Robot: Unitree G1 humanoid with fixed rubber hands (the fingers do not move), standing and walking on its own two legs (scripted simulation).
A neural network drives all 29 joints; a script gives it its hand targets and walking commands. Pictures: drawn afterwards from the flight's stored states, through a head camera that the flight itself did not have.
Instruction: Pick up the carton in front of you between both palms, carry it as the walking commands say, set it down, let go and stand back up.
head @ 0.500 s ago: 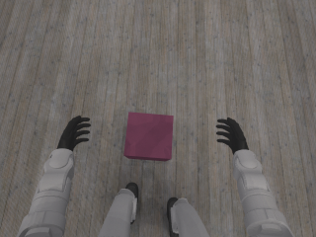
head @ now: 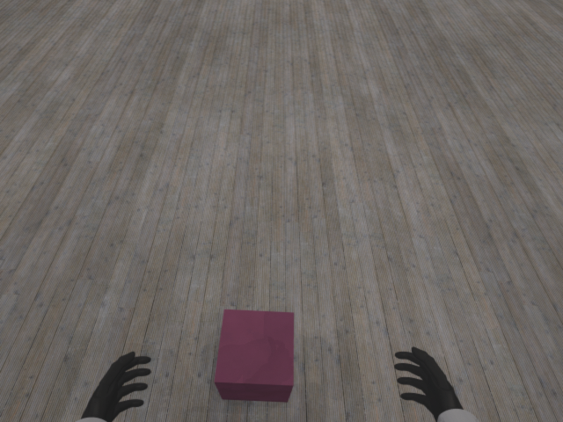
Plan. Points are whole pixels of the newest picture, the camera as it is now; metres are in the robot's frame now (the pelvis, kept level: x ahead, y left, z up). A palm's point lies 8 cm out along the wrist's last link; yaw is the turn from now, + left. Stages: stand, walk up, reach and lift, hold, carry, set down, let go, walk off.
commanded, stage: let go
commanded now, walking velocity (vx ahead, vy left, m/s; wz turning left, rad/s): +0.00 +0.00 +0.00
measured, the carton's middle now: (256, 357) +0.38 +0.04 -0.65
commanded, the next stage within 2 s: stand in 0.34 s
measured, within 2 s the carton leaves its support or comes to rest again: neither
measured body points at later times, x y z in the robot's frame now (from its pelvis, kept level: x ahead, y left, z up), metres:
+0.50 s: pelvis +0.01 +0.01 -0.01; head +0.02 +0.02 +0.44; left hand +0.17 +0.28 -0.09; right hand +0.16 -0.27 -0.09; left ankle +0.02 +0.12 -0.74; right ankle -0.05 -0.12 -0.74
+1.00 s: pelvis +0.01 +0.01 +0.00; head +0.02 +0.03 +0.45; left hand +0.14 +0.31 -0.11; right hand +0.15 -0.28 -0.10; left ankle +0.02 +0.12 -0.74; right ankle -0.05 -0.12 -0.74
